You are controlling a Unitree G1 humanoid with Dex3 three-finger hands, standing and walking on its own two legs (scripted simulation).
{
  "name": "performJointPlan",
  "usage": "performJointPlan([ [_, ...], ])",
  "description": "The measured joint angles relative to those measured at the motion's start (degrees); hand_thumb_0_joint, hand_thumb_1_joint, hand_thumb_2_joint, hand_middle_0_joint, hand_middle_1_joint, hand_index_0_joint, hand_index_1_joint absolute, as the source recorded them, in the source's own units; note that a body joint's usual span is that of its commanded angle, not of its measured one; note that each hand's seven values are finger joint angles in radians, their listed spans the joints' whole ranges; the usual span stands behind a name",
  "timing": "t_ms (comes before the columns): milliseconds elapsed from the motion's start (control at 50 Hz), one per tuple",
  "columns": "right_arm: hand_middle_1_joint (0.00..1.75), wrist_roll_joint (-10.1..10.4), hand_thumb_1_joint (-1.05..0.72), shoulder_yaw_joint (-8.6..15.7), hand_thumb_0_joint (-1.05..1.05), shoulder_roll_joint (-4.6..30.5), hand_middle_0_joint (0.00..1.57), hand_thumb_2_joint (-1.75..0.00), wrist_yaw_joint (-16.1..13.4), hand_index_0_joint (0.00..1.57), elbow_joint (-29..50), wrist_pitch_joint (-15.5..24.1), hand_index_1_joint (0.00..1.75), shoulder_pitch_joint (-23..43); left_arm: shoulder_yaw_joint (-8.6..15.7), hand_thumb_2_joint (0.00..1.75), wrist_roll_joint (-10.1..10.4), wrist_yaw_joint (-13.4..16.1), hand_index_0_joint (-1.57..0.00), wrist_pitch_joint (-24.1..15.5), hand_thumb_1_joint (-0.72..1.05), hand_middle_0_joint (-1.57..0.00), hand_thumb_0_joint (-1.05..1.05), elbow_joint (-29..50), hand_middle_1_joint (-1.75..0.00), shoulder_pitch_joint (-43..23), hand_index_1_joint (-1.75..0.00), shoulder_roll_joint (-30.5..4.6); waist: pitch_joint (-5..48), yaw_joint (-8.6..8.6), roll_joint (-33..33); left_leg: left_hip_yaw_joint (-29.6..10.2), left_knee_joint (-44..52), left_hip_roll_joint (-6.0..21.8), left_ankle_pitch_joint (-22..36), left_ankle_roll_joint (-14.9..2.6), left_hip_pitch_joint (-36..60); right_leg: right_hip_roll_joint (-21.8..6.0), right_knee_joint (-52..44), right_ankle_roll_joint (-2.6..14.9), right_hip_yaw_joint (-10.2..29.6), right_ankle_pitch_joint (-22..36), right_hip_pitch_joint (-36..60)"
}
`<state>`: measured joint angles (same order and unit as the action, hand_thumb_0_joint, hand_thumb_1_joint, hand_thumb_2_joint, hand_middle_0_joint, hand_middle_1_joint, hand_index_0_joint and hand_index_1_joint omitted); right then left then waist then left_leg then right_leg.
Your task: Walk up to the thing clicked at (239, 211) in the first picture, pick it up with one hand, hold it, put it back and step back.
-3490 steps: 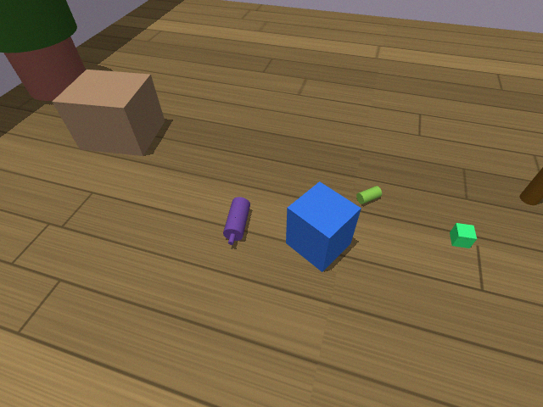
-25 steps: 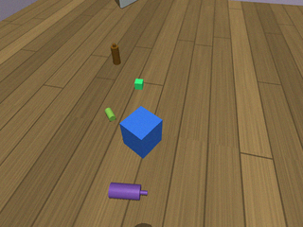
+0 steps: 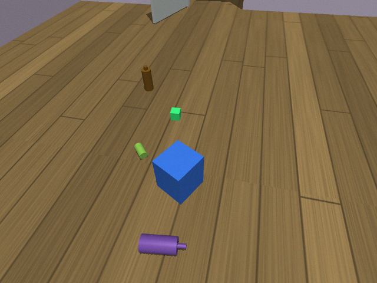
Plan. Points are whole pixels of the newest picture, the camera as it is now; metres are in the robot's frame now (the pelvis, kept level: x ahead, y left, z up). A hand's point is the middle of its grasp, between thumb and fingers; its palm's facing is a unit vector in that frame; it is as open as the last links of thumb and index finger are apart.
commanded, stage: stand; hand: left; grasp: from above
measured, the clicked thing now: (163, 244) +0.46 +0.17 -0.73
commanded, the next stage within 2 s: step back in 1.62 s
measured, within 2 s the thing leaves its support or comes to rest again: neither
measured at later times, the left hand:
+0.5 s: hand out of the picture +0.07 +0.24 -0.16, palm faces +0.02 -0.94 -0.33, open 7.4 cm
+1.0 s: hand out of the picture +0.09 +0.25 -0.16, palm faces +0.01 -0.94 -0.34, open 7.4 cm
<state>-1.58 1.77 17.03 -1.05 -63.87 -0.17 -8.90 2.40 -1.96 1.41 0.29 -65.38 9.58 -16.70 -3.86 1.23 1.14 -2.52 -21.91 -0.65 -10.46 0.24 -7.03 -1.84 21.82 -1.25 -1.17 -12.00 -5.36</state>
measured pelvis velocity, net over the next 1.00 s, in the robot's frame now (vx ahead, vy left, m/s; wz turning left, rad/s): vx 0.02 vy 0.00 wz -0.01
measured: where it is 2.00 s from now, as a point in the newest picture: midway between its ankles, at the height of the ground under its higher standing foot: outside the picture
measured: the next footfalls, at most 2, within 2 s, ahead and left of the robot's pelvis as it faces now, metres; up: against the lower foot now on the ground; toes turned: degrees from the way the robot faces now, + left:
none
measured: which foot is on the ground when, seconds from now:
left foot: down 0.00-1.00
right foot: down 0.00-1.00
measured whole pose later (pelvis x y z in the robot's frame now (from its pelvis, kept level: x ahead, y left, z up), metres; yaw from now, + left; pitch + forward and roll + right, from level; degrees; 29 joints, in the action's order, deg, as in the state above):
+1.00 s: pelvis +0.02 +0.00 +0.00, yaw +0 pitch -2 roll +0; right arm -1.1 0.1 19.0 -0.7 -65.4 0.8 -6.4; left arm 1.8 -0.9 0.5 0.0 -66.2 5.9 -18.2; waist -3.9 0.6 0.7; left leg -2.1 -18.8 -0.4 -10.5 0.4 -5.9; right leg -1.7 19.0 -1.1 -0.8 -12.0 -4.5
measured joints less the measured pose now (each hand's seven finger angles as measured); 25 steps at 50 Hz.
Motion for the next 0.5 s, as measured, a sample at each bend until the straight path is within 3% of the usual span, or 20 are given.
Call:
performJointPlan([
  [500, 0.30, 0.38, -0.90, -1.42, 0.01, 1.12, 0.20, -0.90, 0.12, 0.21, -1.01, 0.49, 0.30, 1.54, -0.37, 0.90, 0.67, -0.53, -0.20, -0.43, 0.90, -0.20, 0.01, -0.97, -0.30, -3.19, -0.30, -0.54, -0.27, -0.66, -0.41, 0.11, 1.97, 0.63, 0.42, 0.35, 0.79, 0.61, -2.56, 0.32, 0.10, 0.84, 0.95],
])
